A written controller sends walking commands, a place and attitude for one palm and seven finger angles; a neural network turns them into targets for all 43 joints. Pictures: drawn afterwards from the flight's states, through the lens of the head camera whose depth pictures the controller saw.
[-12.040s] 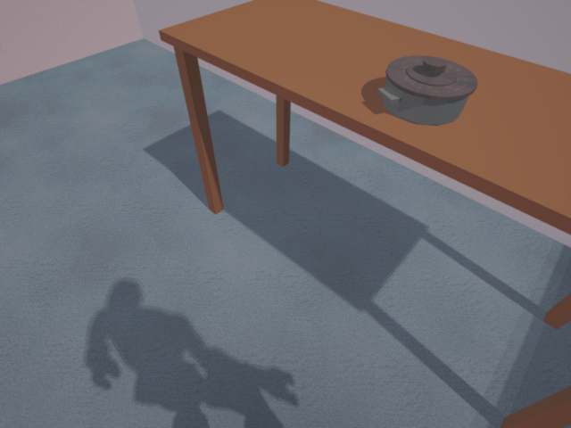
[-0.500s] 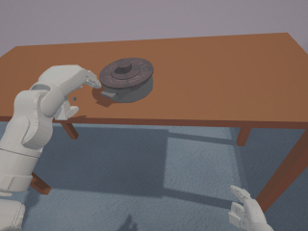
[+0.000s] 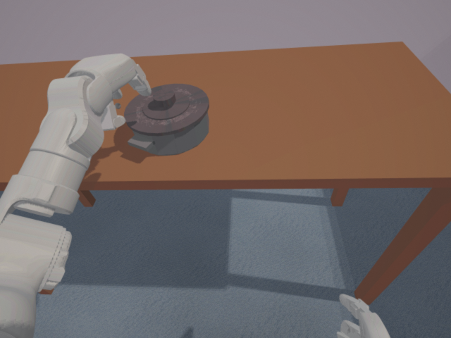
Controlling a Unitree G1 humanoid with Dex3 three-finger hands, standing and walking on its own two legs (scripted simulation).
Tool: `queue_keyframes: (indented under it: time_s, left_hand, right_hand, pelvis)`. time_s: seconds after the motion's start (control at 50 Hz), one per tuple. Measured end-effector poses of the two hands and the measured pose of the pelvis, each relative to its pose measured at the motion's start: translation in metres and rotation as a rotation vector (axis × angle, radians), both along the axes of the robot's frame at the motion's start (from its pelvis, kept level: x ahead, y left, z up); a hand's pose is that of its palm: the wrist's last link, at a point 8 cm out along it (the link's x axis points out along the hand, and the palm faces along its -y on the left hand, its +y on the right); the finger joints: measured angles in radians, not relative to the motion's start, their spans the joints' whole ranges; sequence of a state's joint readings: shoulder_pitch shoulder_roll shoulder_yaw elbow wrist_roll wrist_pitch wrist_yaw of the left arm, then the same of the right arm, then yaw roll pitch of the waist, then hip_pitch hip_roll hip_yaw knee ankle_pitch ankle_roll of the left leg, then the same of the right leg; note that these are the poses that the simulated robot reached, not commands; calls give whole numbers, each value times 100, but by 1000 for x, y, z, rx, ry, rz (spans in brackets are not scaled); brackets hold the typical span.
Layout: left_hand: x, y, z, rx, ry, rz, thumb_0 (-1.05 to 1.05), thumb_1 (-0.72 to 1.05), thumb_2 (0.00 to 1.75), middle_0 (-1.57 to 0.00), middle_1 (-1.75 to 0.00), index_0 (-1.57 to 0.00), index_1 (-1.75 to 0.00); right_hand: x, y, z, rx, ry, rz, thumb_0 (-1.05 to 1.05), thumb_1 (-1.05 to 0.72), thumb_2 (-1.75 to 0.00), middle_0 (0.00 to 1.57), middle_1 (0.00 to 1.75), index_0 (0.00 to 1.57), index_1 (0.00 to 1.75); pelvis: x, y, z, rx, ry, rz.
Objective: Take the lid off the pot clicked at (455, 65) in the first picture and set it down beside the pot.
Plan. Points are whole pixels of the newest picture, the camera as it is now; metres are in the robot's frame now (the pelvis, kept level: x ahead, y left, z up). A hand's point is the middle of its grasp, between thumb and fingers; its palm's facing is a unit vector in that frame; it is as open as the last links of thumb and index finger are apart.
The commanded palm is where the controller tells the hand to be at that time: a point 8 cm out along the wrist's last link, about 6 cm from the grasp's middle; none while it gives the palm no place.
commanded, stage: move the open hand above the knob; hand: left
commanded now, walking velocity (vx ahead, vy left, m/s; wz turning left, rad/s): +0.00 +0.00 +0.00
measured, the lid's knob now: (164, 98) +0.56 +0.16 +0.15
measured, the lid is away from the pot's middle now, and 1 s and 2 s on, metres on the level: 0.00 0.00 0.00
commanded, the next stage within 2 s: lower the open fingers around the knob in 1.60 s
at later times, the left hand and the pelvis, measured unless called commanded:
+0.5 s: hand (142, 91) +0.48 +0.17 +0.23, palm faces -0.23 -0.03 -0.97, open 10.3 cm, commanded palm +0.48 +0.17 +0.29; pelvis +0.02 +0.00 +0.00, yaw +0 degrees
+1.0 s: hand (152, 72) +0.54 +0.16 +0.23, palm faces -0.27 -0.03 -0.96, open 10.3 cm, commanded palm +0.53 +0.17 +0.29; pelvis +0.04 +0.01 +0.00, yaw -3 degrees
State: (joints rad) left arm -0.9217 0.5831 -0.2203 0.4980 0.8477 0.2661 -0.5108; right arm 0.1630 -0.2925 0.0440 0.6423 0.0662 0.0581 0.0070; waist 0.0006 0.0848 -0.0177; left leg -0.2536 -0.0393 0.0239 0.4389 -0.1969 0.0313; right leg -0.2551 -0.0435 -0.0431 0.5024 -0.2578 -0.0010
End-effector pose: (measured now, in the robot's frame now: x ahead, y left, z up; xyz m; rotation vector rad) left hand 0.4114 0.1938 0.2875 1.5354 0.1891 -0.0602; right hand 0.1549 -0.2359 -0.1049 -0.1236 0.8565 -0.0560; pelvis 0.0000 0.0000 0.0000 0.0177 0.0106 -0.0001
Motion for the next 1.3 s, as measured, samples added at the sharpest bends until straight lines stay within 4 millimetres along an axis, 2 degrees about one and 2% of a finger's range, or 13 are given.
queue_keyframes:
  time_s: [0.14,0.3,0.44,0.52,0.58,0.66,0.8,0.9,1.0,1.1,1.3]
  left_hand:
    - [13,-24,-14,17,47,-66,0,-41,168,-86,-8,-86,-8]
    - [39,-16,2,-1,32,3,1,-41,168,-86,-8,-86,-8]
    - [51,-21,-11,10,93,2,0,-41,168,-86,-8,-86,-8]
    - [60,-27,-2,5,66,-35,0,-41,168,-86,-8,-86,-8]
    - [71,-24,2,-7,75,0,0,-41,168,-86,-8,-86,-8]
    - [84,-22,-4,6,114,35,0,-41,168,-86,-8,-86,-8]
    - [103,-39,0,-12,107,-37,0,-41,168,-86,-8,-86,-8]
    - [121,-32,-2,-33,127,24,1,-41,168,-86,-8,-86,-8]
    - [125,-29,-4,3,111,-3,1,-41,168,-86,-8,-86,-8]
    - [121,-27,-4,-21,114,-20,0,-41,168,-86,-8,-86,-8]
    - [110,-12,-7,11,123,15,0,-41,168,-86,-8,-86,-8]
  right_hand:
    - [1,-5,-3,-5,34,-12,1,-91,-90,20,30,20,29]
    - [-2,-9,-2,-13,54,-42,1,-91,-90,20,30,20,29]
    - [-8,-11,-6,-23,99,-54,1,-91,-90,20,30,20,29]
    - [-14,-12,-5,-38,105,-73,1,-91,-90,20,30,20,29]
    - [-22,-13,-6,-41,133,-96,1,-91,-90,20,30,20,29]
    - [-40,-16,-10,-46,188,-124,1,-91,-90,20,30,20,29]
    - [-74,-18,-14,-64,268,-182,1,-91,-90,20,30,20,29]
    - [-100,-19,-14,-68,324,-241,1,-91,-90,20,30,20,29]
    - [-115,-18,-16,-67,370,-256,1,-91,-90,20,30,20,29]
    - [-110,-16,-16,-61,360,-253,1,-91,-90,20,30,20,29]
    - [-68,-12,-12,-57,258,-201,1,-91,-90,20,30,20,29]
  pelvis:
    - [9,1,0,0,9,-3]
    - [16,-1,1,0,34,-5]
    - [20,0,1,-3,43,-1]
    - [22,1,1,-5,52,-1]
    - [23,2,1,-6,61,-4]
    - [24,3,1,-6,78,-10]
    - [29,8,2,-10,104,-19]
    - [31,9,3,-8,124,-41]
    - [36,11,3,-8,138,-48]
    - [38,12,3,-9,131,-47]
    - [34,13,2,-10,122,-35]
